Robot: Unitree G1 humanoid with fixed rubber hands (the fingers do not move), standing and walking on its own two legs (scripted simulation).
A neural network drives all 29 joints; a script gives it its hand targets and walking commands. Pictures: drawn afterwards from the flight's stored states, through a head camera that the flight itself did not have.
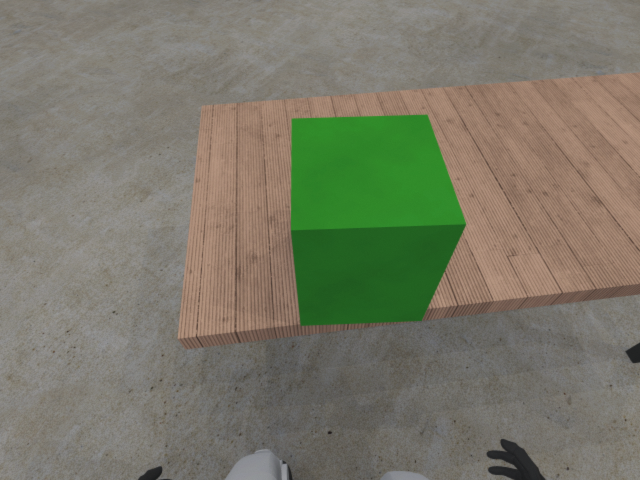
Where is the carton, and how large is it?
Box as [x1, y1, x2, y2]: [291, 115, 465, 325]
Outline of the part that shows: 427,115 292,118 291,235 301,325 421,320 465,225 461,210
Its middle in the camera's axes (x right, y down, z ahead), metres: +0.06 -0.02 +0.60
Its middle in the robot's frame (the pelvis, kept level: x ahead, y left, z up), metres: +0.46 -0.04 +0.01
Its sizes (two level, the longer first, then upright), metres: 0.210 0.200 0.250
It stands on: a table, 0.64 m high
